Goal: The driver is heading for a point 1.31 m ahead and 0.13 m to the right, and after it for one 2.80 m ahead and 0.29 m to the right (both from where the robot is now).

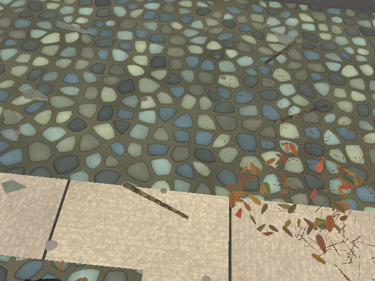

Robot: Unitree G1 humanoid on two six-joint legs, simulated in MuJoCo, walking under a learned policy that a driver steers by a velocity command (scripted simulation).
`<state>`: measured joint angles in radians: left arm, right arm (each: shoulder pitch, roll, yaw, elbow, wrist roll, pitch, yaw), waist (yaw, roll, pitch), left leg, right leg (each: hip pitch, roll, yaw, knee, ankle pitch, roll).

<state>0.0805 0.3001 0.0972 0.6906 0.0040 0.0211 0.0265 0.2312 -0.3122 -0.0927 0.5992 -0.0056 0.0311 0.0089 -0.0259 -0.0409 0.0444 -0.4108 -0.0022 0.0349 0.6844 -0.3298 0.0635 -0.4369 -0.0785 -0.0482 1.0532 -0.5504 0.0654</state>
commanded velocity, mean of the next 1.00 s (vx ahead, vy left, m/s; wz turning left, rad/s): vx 0.51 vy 0.00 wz -0.19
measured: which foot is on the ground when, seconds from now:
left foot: down 0.00-0.60, up 0.62-1.00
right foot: up 0.00-0.58, down 0.60-1.00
